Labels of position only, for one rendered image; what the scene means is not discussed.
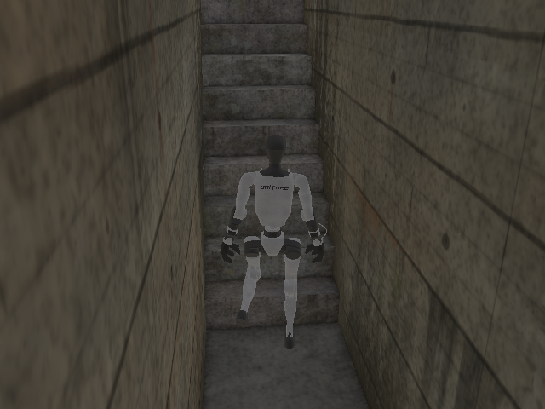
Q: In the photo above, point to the stairs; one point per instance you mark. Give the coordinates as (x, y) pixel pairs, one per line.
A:
(257, 83)

